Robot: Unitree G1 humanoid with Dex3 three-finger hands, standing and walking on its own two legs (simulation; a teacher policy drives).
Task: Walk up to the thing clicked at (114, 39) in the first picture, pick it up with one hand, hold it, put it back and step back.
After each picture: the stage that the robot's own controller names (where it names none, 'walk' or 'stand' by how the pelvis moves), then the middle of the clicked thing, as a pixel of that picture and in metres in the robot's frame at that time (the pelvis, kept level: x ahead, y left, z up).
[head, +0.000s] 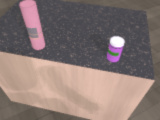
stand; (115, 49) +0.59 -0.15 -0.05
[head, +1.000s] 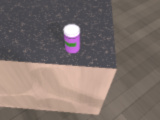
walk; (72, 39) +0.56 +0.07 -0.01
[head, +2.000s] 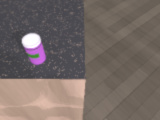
stand; (34, 49) +0.48 +0.21 +0.00
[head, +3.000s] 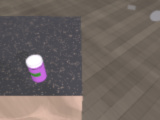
walk; (36, 69) +0.47 +0.22 -0.05
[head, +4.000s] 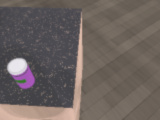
stand; (22, 74) +0.39 +0.25 -0.02
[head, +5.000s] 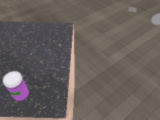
stand; (16, 86) +0.37 +0.28 -0.05
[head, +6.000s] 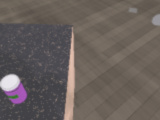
stand; (14, 89) +0.36 +0.29 -0.05
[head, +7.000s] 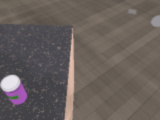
stand; (14, 90) +0.36 +0.28 -0.05
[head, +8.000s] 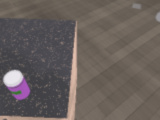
rise first; (17, 85) +0.37 +0.27 -0.05
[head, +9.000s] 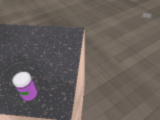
rise first; (25, 86) +0.37 +0.27 -0.05
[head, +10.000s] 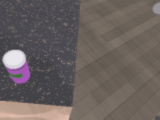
go down; (17, 67) +0.39 +0.23 -0.01
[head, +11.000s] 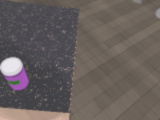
go down; (15, 74) +0.38 +0.25 -0.01
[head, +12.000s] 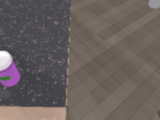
close in; (5, 69) +0.38 +0.26 +0.02
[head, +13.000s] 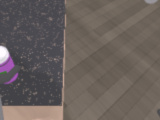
lift; (2, 65) +0.39 +0.25 +0.03
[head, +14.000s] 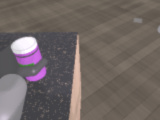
lift; (30, 59) +0.34 +0.17 +0.19
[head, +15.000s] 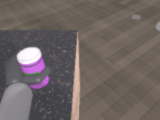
hold; (34, 68) +0.34 +0.17 +0.13
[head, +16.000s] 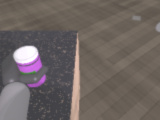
hold; (31, 67) +0.34 +0.17 +0.14
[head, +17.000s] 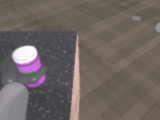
hold; (30, 67) +0.34 +0.18 +0.14
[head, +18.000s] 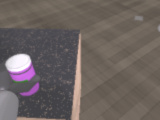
crouch; (23, 75) +0.32 +0.20 +0.12
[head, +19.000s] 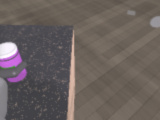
lower; (11, 62) +0.38 +0.24 +0.11
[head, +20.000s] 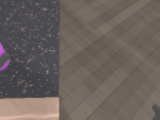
lower; out of the picture +0.43 +0.26 +0.04
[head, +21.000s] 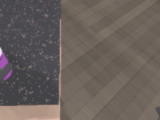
lower; out of the picture +0.40 +0.26 +0.04
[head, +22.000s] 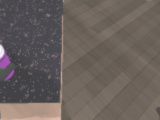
lower; out of the picture +0.40 +0.26 +0.04
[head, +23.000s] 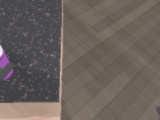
lower; out of the picture +0.40 +0.26 +0.04
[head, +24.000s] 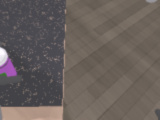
open; (0, 66) +0.39 +0.25 +0.03
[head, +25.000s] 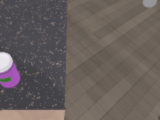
sink last; (5, 71) +0.38 +0.25 +0.01
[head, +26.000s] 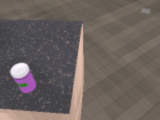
sink last; (24, 78) +0.40 +0.27 -0.01
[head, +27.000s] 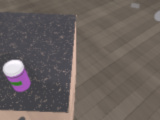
stand; (17, 76) +0.39 +0.26 +0.00
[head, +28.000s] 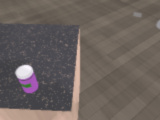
stand; (27, 79) +0.42 +0.26 -0.04
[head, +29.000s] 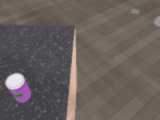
stand; (19, 88) +0.37 +0.27 -0.05
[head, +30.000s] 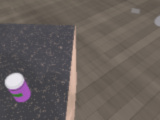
stand; (18, 88) +0.37 +0.27 -0.05
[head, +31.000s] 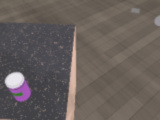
stand; (18, 87) +0.37 +0.27 -0.05
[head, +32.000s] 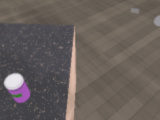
stand; (18, 88) +0.37 +0.27 -0.05
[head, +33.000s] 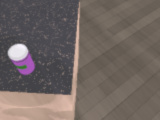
walk; (22, 60) +0.43 +0.25 -0.03
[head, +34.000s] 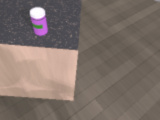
walk; (39, 22) +0.67 +0.22 -0.03
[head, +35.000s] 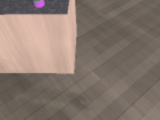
stand; out of the picture +0.98 +0.34 -0.02
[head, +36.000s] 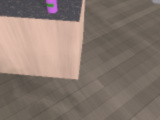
stand; (51, 2) +0.99 +0.23 -0.04
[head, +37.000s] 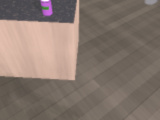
stand; (46, 5) +1.01 +0.25 -0.05
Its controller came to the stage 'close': yes
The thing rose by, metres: 0.22
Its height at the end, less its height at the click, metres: +0.00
